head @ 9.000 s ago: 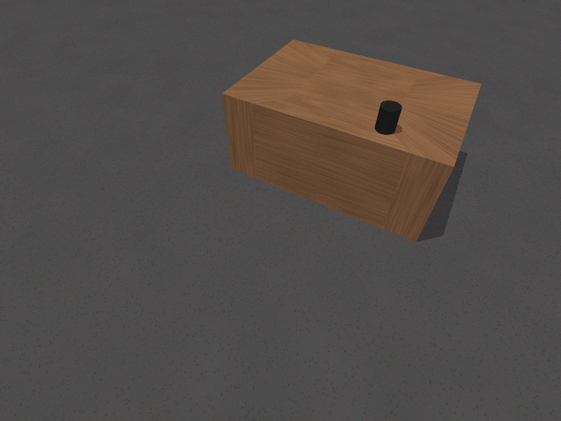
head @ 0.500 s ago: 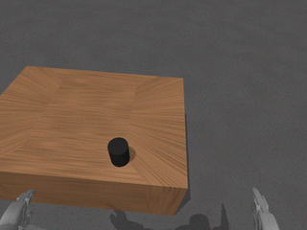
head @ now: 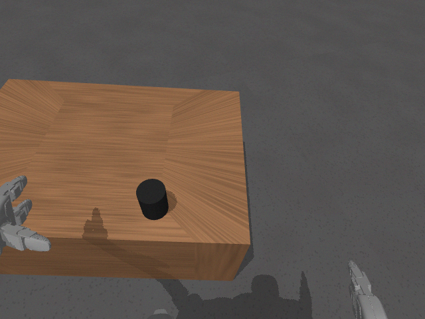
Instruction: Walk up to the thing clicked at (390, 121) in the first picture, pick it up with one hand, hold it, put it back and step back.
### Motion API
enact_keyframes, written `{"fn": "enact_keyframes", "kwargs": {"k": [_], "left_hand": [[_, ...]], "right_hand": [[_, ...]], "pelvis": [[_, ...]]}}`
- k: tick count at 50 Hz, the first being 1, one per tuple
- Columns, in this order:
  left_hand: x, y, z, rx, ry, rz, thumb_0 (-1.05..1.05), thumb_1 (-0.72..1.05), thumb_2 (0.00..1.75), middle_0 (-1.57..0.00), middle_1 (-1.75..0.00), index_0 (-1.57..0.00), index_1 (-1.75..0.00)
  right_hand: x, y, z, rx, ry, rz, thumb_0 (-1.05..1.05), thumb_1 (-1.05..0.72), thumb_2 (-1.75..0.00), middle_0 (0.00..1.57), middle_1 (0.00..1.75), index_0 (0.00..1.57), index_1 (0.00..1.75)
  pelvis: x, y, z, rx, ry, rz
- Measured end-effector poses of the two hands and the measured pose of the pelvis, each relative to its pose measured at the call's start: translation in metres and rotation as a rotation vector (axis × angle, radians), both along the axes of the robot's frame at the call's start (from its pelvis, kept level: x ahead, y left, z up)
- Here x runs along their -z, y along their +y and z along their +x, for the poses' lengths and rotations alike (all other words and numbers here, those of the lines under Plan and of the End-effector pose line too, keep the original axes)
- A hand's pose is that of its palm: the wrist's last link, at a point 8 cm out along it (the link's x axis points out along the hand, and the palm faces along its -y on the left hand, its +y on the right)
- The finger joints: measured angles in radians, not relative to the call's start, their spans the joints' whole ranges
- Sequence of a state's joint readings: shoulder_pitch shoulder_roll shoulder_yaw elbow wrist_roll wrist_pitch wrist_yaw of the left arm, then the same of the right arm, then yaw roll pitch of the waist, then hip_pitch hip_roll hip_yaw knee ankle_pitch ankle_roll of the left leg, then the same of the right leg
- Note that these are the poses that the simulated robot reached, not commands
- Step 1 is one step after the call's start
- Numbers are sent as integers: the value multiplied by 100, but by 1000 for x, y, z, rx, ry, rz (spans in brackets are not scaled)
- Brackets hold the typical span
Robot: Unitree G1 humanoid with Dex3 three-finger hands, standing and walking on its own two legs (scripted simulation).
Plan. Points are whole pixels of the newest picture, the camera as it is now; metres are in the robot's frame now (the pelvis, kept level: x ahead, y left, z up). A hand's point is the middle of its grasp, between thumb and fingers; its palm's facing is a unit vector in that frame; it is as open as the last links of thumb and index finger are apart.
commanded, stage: go down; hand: left
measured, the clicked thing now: (153, 199) +0.48 +0.16 -0.22
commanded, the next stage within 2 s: approach in 0.94 s
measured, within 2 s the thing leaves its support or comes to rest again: neither
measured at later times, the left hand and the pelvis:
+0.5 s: hand (29, 186) +0.37 +0.34 +0.03, palm faces +0.15 -0.98 -0.09, open 17.7 cm; pelvis +0.00 +0.01 +0.00, yaw -1 degrees
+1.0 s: hand (27, 169) +0.39 +0.35 +0.05, palm faces +0.15 -0.99 -0.07, open 17.6 cm; pelvis +0.01 +0.01 +0.00, yaw -1 degrees
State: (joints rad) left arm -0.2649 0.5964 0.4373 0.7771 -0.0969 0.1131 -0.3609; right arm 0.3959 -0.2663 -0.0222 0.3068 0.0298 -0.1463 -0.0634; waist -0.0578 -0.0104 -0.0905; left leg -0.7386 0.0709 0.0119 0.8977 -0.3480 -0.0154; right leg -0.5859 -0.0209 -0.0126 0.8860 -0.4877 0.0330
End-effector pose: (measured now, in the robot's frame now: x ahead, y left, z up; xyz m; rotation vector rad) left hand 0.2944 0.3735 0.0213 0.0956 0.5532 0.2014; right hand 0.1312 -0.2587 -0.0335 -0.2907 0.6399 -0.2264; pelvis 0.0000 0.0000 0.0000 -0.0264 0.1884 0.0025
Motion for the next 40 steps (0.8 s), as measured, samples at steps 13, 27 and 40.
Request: {"fn": "enact_keyframes", "kwargs": {"k": [13,27,40], "left_hand": [[-18,12,26,24,-111,-14,-1,-59,7,-5,-5,-5,-6],[-27,19,49,36,-185,-25,-1,-60,7,-5,-6,-5,-6],[-34,22,64,42,-228,-29,-1,-59,7,-5,-6,-5,-6]], "right_hand": [[2,8,3,-18,17,0,-1,51,-6,5,5,5,5],[2,8,1,-2,39,-18,-1,51,-6,5,5,5,5],[3,9,5,6,56,-22,-1,50,-6,5,5,5,5]], "pelvis": [[-1,3,-1,1,17,-8],[0,8,0,7,38,-17],[1,9,6,10,57,-20]]}}
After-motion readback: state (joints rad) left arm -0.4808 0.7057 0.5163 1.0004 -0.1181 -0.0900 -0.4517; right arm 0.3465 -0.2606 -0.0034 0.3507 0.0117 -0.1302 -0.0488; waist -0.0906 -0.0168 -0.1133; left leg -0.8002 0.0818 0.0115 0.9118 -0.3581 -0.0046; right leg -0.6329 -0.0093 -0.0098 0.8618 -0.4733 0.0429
